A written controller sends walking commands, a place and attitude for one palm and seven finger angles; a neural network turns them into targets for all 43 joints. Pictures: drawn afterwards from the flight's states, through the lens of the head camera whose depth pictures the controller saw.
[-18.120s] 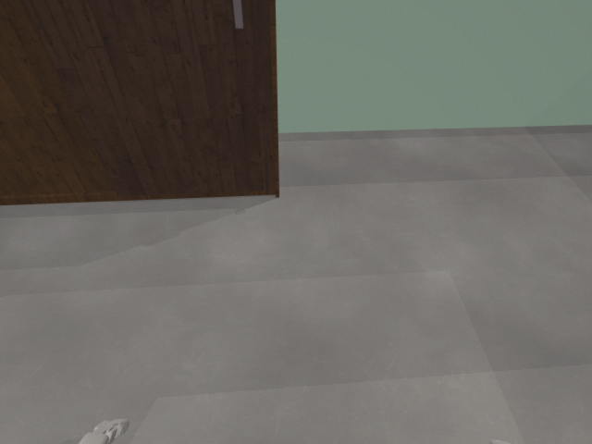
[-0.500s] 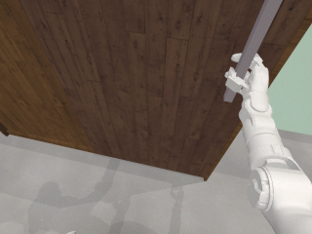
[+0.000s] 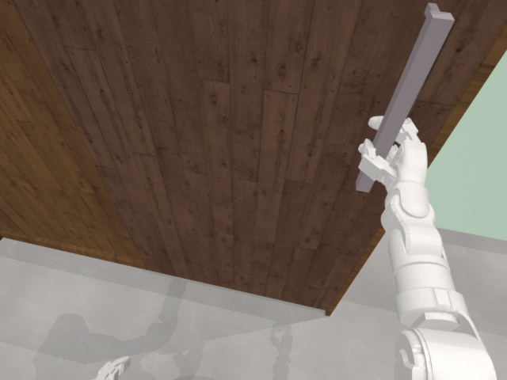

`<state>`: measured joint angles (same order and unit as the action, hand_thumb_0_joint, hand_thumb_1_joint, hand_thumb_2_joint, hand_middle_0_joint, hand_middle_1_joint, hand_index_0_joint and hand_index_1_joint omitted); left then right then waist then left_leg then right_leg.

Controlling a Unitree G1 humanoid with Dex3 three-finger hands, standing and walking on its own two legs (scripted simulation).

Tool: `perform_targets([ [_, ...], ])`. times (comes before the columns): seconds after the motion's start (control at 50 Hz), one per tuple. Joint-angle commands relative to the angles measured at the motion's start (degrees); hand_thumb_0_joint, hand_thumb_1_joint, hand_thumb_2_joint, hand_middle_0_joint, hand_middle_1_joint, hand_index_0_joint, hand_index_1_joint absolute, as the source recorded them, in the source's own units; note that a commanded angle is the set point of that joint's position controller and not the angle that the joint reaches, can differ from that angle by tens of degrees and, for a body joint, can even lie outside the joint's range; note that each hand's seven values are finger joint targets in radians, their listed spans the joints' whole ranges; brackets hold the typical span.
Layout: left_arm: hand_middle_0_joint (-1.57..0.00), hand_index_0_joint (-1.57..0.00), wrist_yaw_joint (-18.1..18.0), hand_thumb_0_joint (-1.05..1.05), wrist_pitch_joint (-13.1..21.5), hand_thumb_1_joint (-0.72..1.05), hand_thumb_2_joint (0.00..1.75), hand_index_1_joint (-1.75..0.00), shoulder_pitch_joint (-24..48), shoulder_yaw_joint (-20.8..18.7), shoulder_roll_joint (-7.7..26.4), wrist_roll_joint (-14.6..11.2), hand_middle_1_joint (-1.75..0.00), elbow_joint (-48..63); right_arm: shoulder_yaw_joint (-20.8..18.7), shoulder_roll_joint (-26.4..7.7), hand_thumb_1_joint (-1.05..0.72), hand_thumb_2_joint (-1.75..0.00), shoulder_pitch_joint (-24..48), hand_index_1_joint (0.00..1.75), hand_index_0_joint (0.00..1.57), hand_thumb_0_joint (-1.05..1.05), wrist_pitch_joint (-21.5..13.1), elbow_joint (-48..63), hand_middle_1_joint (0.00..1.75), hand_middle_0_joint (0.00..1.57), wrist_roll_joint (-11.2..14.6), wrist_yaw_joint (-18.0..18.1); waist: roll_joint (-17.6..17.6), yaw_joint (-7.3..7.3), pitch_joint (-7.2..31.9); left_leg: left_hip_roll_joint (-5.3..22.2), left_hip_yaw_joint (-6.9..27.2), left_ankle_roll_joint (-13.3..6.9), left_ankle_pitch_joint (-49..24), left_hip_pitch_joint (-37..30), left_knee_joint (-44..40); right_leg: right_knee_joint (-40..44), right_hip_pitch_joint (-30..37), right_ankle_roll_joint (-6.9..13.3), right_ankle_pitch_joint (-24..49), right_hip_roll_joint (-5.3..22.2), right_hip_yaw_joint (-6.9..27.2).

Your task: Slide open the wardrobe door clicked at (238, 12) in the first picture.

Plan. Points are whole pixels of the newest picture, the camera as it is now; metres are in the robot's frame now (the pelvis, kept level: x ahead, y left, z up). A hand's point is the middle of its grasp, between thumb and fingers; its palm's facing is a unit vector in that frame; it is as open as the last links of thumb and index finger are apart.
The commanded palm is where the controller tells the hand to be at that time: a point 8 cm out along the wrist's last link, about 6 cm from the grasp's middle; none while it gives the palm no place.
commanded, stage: tug the door sideways, standing still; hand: right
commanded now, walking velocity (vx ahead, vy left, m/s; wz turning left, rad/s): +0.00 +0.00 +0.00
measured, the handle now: (391, 113) +0.49 -0.15 +0.20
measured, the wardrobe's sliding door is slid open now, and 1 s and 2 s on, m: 0.00 0.01 0.06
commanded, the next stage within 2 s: step sideways, sliding the door along in 0.92 s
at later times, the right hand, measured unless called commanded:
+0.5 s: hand (364, 156) +0.44 -0.12 +0.15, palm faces +0.20 +0.98 -0.02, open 6.0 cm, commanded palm +0.41 -0.11 +0.14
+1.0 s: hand (357, 156) +0.44 -0.11 +0.15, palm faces +0.19 +0.98 -0.04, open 6.0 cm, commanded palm +0.42 -0.10 +0.15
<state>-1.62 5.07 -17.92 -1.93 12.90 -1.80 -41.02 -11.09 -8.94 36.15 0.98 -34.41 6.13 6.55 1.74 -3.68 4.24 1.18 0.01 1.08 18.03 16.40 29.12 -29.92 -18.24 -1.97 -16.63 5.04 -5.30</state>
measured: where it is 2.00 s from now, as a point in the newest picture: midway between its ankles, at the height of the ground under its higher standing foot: outside the picture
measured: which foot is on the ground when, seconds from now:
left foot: down 0.00-1.00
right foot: down 0.00-1.00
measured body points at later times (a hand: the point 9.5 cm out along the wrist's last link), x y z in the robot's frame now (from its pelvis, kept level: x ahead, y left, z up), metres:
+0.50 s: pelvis -0.02 +0.01 +0.00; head +0.02 +0.01 +0.44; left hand +0.08 +0.25 -0.13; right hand +0.42 -0.17 +0.15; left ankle -0.04 +0.13 -0.73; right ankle -0.02 -0.14 -0.73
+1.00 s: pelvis -0.03 +0.00 -0.01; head +0.01 +0.01 +0.44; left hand +0.05 +0.25 -0.14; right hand +0.43 -0.16 +0.15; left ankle -0.04 +0.13 -0.73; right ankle -0.02 -0.14 -0.74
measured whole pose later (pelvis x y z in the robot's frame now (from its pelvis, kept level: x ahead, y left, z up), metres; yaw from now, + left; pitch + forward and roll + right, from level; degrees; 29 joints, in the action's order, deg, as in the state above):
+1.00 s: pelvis -0.03 +0.00 -0.01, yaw -5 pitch +7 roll +1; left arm -0.6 11.9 -19.0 -1.9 12.3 0.1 -47.8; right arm -3.3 -6.5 52.8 -3.8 -52.4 6.2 14.8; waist 1.9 -2.7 2.3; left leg 2.5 -4.2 0.9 18.8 21.6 33.7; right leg -34.7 -25.9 -2.0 -15.7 3.5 -0.2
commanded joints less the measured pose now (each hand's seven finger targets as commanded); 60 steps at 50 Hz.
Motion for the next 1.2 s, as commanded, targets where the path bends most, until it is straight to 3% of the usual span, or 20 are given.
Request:
perform_targets([
  [0.0,-0.20,-0.20,-0.76,0.00,1.10,0.90,0.90,-0.30,2.07,-2.41,7.60,-0.01,-0.30,7.21,1.50,-5.39,-0.90,-0.90,20.34,1.40,0.45,0.00,-1.28,17.92,1.40,0.45,-0.32,-1.35,-3.68,2.41,19.83,-2.89,-3.04,-1.12,-41.71,-10.61,-0.10,-0.95,12.59,2.55,36.33,-4.04,0.76],
  [0.02,-0.20,-0.20,-0.92,0.00,0.86,0.90,0.90,-0.30,1.98,-2.31,7.51,0.14,-0.30,6.58,2.63,-4.77,-0.90,-0.90,25.41,1.40,0.45,0.00,-0.75,18.23,1.40,0.45,-0.55,-1.02,-1.77,1.35,19.26,-2.85,-2.81,-1.06,-41.53,-9.22,-0.32,-1.26,13.14,2.51,36.08,-4.10,0.95],
  [0.04,-0.20,-0.20,-1.16,0.00,0.52,0.90,0.90,-0.30,1.50,-2.29,7.60,0.24,-0.30,5.66,2.18,-5.26,-0.90,-0.90,28.04,1.40,0.45,0.00,0.08,15.52,1.40,0.45,-0.78,-0.61,-3.41,0.37,17.68,-2.97,-2.92,-0.98,-40.61,-7.77,-0.48,-1.53,12.78,2.58,35.03,-4.06,1.39],
  [0.08,-0.20,-0.20,-1.50,0.00,-0.05,0.90,0.90,-0.30,1.13,-2.38,7.58,0.53,-0.30,4.72,2.23,-5.32,-0.90,-0.90,32.97,1.40,0.45,0.00,0.81,13.87,1.40,0.45,-1.35,0.19,-2.44,-0.71,17.24,-2.84,-2.73,-1.01,-39.69,-6.43,-0.58,-1.80,12.93,2.64,34.37,-4.22,1.74],
  [0.12,-0.20,-0.20,-1.40,0.00,-0.12,0.90,0.90,-0.30,1.08,-2.14,7.06,0.71,-0.30,4.36,4.20,-1.50,-0.90,-0.90,31.71,1.40,0.45,0.00,1.41,11.52,1.40,0.45,-1.45,0.58,-2.14,-0.68,17.42,-2.91,-3.18,-1.07,-38.88,-5.45,-0.17,-2.19,13.33,2.41,34.91,-4.35,2.11],
  [0.2,-0.20,-0.20,-1.14,0.00,0.03,0.90,0.90,-0.30,0.43,-2.38,6.81,1.26,-0.30,3.72,6.69,1.37,-0.90,-0.90,35.51,1.40,0.45,0.00,-0.04,11.90,1.40,0.45,-1.87,1.20,-1.18,-1.33,22.45,-2.74,-3.29,-1.15,-39.24,-4.90,1.02,-3.33,16.13,2.29,38.40,-4.34,3.18],
  [0.28,-0.20,-0.20,-0.78,0.00,0.71,0.90,0.90,-0.30,0.20,-2.43,6.92,1.44,-0.30,3.28,9.17,4.29,-0.90,-0.90,38.34,1.40,0.45,0.00,-2.10,9.33,1.40,0.45,-1.91,1.40,-3.45,-2.26,22.33,-2.88,-3.59,-1.12,-36.08,-3.29,1.18,-3.43,15.68,2.33,35.59,-4.26,4.03],
  [0.42,-0.20,-0.20,-0.24,0.00,2.69,0.90,0.90,-0.30,-0.62,-2.20,6.69,1.44,-0.30,1.90,13.29,9.05,-0.90,-0.90,43.69,1.40,0.45,0.00,-4.86,3.98,1.40,0.45,-1.80,1.47,-2.48,-3.59,20.22,-3.30,-3.79,-1.25,-29.07,0.94,1.10,-3.60,14.13,2.11,27.12,-4.45,4.65],
  [0.52,-0.20,-0.20,0.08,0.00,4.63,0.90,0.90,-0.30,-1.58,-2.34,6.36,1.52,-0.30,0.39,16.07,11.92,-0.90,-0.90,47.77,1.40,0.45,0.00,-6.70,3.39,1.40,0.45,-1.76,2.14,-0.24,-4.48,21.32,-3.66,-4.05,-1.42,-25.13,3.47,1.23,-3.71,15.08,1.67,24.56,-4.25,5.45],
  [0.68,-0.20,-0.20,0.28,0.00,7.01,0.90,0.90,-0.30,-3.21,-2.35,6.99,1.70,-0.30,-1.31,15.90,11.24,-0.90,-0.90,49.41,1.40,0.45,0.00,-8.47,-0.33,1.40,0.45,-1.68,2.71,-1.27,-4.76,20.24,-3.92,-4.35,-1.49,-20.63,4.91,0.89,-2.85,13.17,1.51,19.59,-4.36,5.86],
  [0.96,-0.20,-0.20,0.90,0.00,8.76,0.90,0.90,-0.30,-4.41,-2.29,7.16,2.05,-0.30,-1.88,15.63,11.47,-0.90,-0.90,50.82,1.40,0.45,0.00,-9.88,-2.62,1.40,0.45,-1.88,3.58,-0.93,-4.62,20.89,-4.03,-4.49,-1.53,-21.36,5.96,1.81,-3.64,13.48,1.30,21.49,-4.51,5.93],
  [1.0,-0.20,-0.20,0.85,0.00,8.88,0.90,0.90,-0.30,-3.59,-2.09,6.85,1.83,-0.30,-1.60,16.51,11.94,-0.90,-0.90,54.60,1.40,0.45,0.00,-10.17,-0.78,1.40,0.45,-1.73,3.75,-0.11,-5.50,20.85,-3.90,-4.28,-1.40,-21.30,6.79,1.83,-3.83,14.10,1.41,21.14,-4.43,5.88],
  [1.02,-0.20,-0.20,-1.21,0.00,6.31,0.90,0.90,-0.30,-1.76,-2.45,11.56,1.62,-0.30,-0.46,0.48,-17.73,-0.90,-0.90,45.40,1.40,0.45,0.00,-10.48,-6.40,1.40,0.45,-4.59,2.13,-3.59,1.41,19.24,-0.12,-3.16,-0.15,-16.93,1.85,0.78,-4.74,8.59,4.09,21.90,-0.18,4.65],
  [1.04,-0.20,-0.20,-1.74,0.00,4.62,0.90,0.90,-0.30,-0.50,-1.62,9.63,1.06,-0.30,0.69,6.67,-10.95,-0.90,-0.90,46.87,1.40,0.45,0.00,-10.85,-4.40,1.40,0.45,-4.15,0.29,-4.34,-0.06,18.16,0.47,-3.15,-0.25,-17.53,-1.18,0.25,-3.23,7.16,4.17,19.00,-0.51,3.35],
  [1.06,-0.20,-0.20,-2.33,0.00,4.18,0.90,0.90,-0.30,0.08,-1.64,9.68,0.85,-0.30,1.24,5.14,-12.30,-0.90,-0.90,46.89,1.40,0.45,0.00,-11.13,-3.99,1.40,0.45,-3.48,0.02,-3.38,0.29,18.09,0.62,-3.41,-0.48,-16.71,-2.21,0.85,-3.07,7.61,4.39,18.28,-0.30,3.41],
  [1.08,-0.20,-0.20,-2.49,0.00,4.37,0.90,0.90,-0.30,1.14,-0.78,7.93,0.34,-0.30,2.88,11.42,-4.29,-0.90,-0.90,49.43,1.40,0.45,0.00,-11.81,-0.08,1.40,0.45,-2.80,-1.39,-0.90,-0.81,17.86,0.38,-3.93,-0.56,-14.84,-1.74,2.39,-2.16,9.37,4.22,16.41,0.63,3.38],
  [1.1,-0.20,-0.20,-2.97,0.00,4.33,0.90,0.90,-0.30,1.93,-0.56,7.58,-0.08,-0.30,4.01,12.70,-2.51,-0.90,-0.90,49.35,1.40,0.45,0.00,-12.05,1.89,1.40,0.45,-1.79,-2.11,1.91,-1.00,18.54,-0.29,-4.35,-0.55,-12.19,-0.46,4.69,-2.11,12.03,4.56,16.14,1.83,4.04],
  [1.12,-0.20,-0.20,-3.45,0.00,4.14,0.90,0.90,-0.30,2.13,-1.05,8.75,0.02,-0.30,4.26,11.71,-4.25,-0.90,-0.90,48.08,1.40,0.45,0.00,-11.88,2.04,1.40,0.45,-1.43,-2.63,4.23,-0.63,18.56,-1.00,-4.76,-0.43,-9.77,2.13,7.32,-2.20,14.45,5.32,17.57,3.53,6.20],
  [1.16,-0.20,-0.20,-3.85,0.00,3.45,0.90,0.90,-0.30,2.71,-1.35,9.52,-0.06,-0.30,5.22,11.72,-4.78,-0.90,-0.90,47.00,1.40,0.45,0.00,-11.33,2.53,1.40,0.45,-0.53,-3.34,8.08,-0.48,17.41,-2.45,-5.06,-0.31,-4.83,6.57,12.69,-1.27,17.54,7.52,21.29,7.62,12.29],
  [1.18,-0.20,-0.20,-3.91,0.00,3.13,0.90,0.90,-0.30,3.29,-0.93,8.90,0.17,-0.30,5.71,12.96,-2.85,-0.90,-0.90,47.30,1.40,0.45,0.00,-11.14,3.79,1.40,0.45,0.20,-3.69,9.88,-0.66,16.17,-3.02,-4.60,-0.42,0.25,9.06,15.35,-0.07,19.42,9.05,23.97,10.47,15.67],
])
